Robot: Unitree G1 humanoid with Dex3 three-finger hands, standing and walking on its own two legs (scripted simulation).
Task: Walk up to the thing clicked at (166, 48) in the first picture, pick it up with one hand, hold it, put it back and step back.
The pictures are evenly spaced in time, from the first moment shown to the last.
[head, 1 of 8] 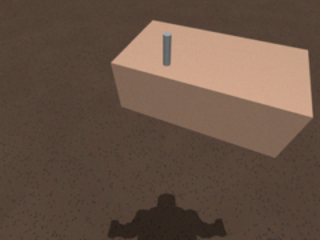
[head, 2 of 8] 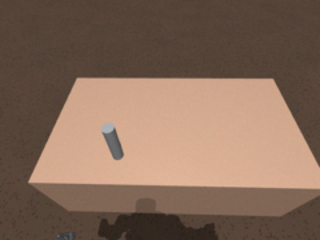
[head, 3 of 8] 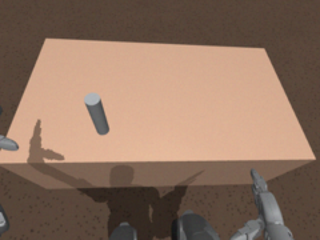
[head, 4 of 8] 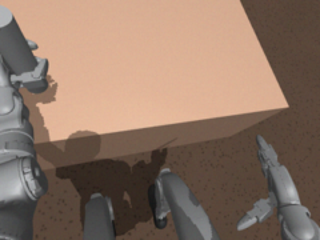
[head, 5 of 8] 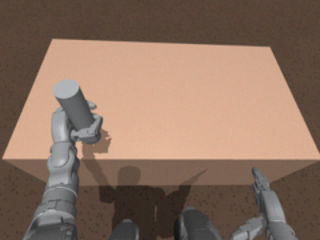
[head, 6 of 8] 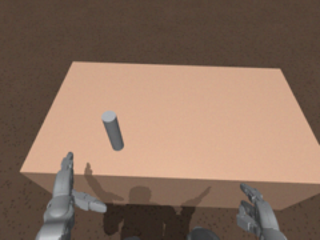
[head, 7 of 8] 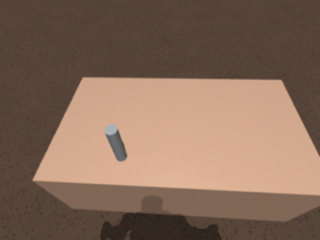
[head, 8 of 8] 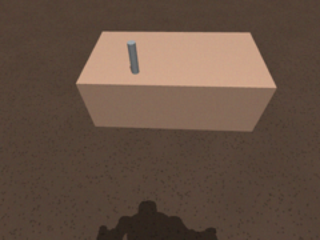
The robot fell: no
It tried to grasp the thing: yes
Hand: left
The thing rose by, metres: 0.28
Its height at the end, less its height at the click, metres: +0.00
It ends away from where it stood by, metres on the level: 0.01
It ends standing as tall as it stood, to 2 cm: yes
